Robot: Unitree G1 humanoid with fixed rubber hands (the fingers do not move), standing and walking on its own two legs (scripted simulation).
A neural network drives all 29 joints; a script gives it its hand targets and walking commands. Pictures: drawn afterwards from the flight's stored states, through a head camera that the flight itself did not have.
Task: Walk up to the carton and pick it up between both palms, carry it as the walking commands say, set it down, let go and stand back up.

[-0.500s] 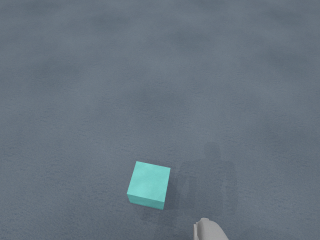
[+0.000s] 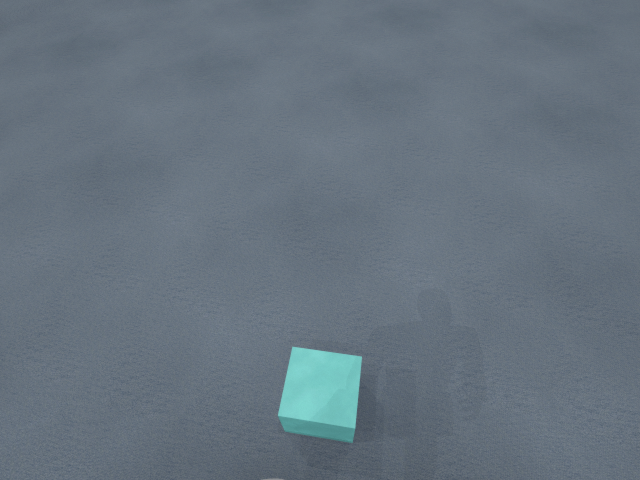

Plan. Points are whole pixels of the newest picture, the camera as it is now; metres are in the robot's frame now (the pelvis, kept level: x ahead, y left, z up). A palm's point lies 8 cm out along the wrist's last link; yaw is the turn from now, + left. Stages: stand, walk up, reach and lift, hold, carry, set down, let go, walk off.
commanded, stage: walk up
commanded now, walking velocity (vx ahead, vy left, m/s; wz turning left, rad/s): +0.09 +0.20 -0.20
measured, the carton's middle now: (322, 394) +0.41 +0.06 -0.68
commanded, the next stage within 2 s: none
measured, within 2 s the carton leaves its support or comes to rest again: neither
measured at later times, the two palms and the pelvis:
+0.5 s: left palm out of the picture +0.05 +0.28 -0.15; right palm out of the picture +0.04 -0.18 -0.15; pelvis +0.03 +0.05 -0.01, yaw -5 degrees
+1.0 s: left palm out of the picture +0.02 +0.36 -0.15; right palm out of the picture +0.00 -0.13 -0.13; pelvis -0.01 +0.12 +0.00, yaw -7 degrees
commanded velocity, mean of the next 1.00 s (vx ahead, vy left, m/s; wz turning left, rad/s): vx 0.02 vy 0.17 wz -0.09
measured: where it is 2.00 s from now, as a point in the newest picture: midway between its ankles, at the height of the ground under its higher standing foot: outside the picture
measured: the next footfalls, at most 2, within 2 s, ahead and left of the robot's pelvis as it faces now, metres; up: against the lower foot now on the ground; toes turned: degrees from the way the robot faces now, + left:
left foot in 0.04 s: +0.04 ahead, +0.13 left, +0.00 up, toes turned +5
right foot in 0.50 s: +0.08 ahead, -0.09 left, +0.00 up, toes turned -8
